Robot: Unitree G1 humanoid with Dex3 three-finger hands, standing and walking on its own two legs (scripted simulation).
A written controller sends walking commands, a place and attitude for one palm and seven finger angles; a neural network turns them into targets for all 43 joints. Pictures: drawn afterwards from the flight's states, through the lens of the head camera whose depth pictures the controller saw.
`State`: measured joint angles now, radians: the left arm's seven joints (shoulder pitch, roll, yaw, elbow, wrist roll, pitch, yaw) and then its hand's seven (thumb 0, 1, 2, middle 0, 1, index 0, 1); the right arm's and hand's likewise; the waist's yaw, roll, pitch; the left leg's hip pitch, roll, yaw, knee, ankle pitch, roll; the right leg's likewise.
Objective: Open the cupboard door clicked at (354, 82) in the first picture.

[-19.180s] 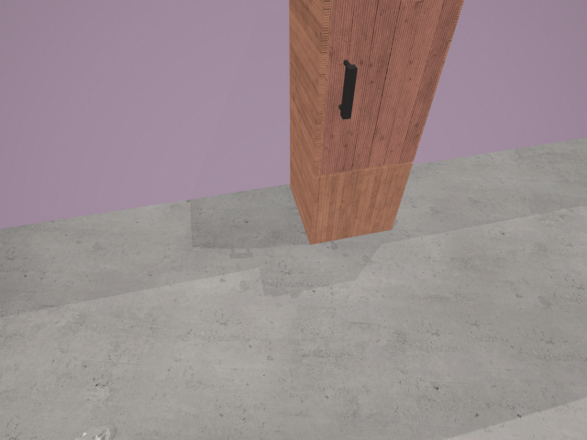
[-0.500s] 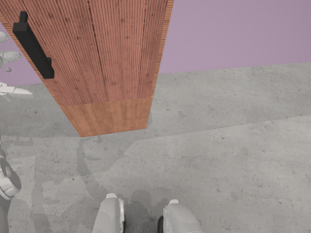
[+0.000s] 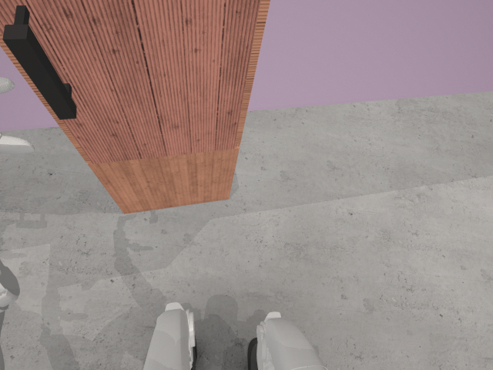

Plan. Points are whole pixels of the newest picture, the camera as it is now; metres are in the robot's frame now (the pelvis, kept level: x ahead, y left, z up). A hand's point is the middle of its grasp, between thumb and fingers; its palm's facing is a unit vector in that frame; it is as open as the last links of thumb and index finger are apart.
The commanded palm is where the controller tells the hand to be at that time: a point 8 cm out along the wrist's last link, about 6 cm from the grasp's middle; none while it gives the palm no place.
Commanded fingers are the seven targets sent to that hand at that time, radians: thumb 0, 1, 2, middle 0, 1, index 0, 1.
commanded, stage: move the hooked fingers beside the handle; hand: left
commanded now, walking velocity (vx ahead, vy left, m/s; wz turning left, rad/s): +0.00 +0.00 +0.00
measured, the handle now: (47, 67) +0.54 +0.28 +0.08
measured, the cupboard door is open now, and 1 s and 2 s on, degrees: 0 0 0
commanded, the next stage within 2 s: slide the fingers in behind the handle in 0.16 s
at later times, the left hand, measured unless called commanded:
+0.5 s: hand (4, 104) +0.47 +0.32 +0.08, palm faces +0.17 -0.99 +0.00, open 14.0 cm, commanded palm +0.45 +0.34 +0.08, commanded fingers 0.00 -0.50 0.30 -0.30 -1.20 -0.30 -1.20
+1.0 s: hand (41, 99) +0.48 +0.28 +0.08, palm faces +0.17 -0.98 -0.01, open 14.0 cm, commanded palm +0.46 +0.31 +0.08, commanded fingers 0.00 -0.50 0.30 -0.30 -1.20 -0.30 -1.20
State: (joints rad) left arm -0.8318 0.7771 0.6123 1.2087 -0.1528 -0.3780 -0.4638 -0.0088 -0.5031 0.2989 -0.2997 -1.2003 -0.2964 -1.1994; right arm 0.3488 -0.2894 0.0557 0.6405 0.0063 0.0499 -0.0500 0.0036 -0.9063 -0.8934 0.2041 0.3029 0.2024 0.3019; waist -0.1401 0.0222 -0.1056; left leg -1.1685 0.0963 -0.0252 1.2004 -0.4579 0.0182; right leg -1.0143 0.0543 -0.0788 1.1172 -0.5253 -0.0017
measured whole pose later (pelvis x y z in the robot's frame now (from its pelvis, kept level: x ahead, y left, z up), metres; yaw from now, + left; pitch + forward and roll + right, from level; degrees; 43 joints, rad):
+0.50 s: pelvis +0.00 +0.00 +0.01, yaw +0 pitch +23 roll -6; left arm -0.82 0.71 0.55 1.18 -0.15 -0.40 -0.42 -0.01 -0.50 0.30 -0.30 -1.20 -0.30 -1.20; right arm 0.35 -0.28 0.05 0.64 0.00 0.05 -0.04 0.00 -0.91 -0.89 0.20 0.30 0.20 0.30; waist -0.14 0.02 -0.11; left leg -1.13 0.09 -0.02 1.17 -0.45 0.02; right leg -0.98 0.05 -0.07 1.09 -0.52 0.00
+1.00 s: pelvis +0.01 +0.00 +0.01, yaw +1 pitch +22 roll -5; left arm -0.80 0.62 0.51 1.15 -0.14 -0.40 -0.31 -0.01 -0.50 0.30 -0.30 -1.20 -0.30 -1.20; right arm 0.36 -0.27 0.04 0.64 -0.01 0.06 -0.03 0.00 -0.91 -0.89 0.20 0.30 0.20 0.30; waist -0.14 0.03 -0.12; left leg -1.09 0.09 -0.01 1.15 -0.45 0.01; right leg -0.95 0.05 -0.06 1.08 -0.52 -0.01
